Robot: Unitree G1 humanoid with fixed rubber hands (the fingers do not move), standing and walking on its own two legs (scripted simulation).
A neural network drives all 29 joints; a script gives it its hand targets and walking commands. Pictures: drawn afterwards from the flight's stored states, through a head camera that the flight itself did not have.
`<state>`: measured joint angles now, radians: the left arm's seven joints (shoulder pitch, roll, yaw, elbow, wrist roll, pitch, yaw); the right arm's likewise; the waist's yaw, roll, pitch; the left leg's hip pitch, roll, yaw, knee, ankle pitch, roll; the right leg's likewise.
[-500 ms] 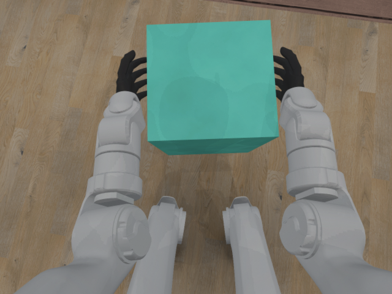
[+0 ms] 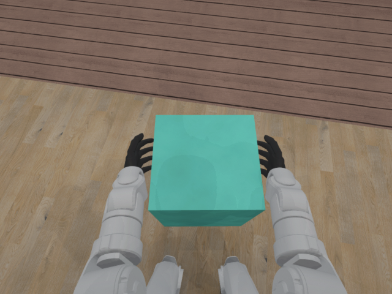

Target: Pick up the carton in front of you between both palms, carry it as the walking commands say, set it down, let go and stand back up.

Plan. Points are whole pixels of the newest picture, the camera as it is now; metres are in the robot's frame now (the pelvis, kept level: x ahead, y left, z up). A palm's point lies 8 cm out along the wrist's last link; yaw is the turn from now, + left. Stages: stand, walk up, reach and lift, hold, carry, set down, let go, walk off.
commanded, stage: reach and lift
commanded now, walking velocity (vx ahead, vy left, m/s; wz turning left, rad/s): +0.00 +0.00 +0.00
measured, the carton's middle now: (203, 177) +0.40 +0.00 -0.11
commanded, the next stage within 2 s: hold in 1.54 s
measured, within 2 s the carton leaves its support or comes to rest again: neither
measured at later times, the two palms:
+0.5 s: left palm (105, 160) +0.34 +0.15 +0.11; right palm (303, 166) +0.34 -0.15 +0.11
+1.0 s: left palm (96, 158) +0.33 +0.15 +0.14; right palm (313, 165) +0.33 -0.15 +0.14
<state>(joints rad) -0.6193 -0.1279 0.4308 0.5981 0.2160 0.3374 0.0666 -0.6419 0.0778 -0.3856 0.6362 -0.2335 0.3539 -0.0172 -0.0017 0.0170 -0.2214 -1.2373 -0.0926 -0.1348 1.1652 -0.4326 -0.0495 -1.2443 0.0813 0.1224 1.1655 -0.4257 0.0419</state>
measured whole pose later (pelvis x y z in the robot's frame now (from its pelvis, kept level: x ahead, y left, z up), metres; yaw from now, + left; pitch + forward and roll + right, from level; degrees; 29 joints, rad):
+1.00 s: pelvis +0.03 +0.00 +0.11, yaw +0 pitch -3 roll +0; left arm -0.33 -0.17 0.32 0.39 0.31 0.61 0.00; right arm -0.32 0.17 -0.29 0.38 -0.30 0.63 0.01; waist 0.00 0.00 -0.01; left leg -0.17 -0.04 -0.15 0.45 -0.22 -0.02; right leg -0.18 0.04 0.14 0.45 -0.21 0.02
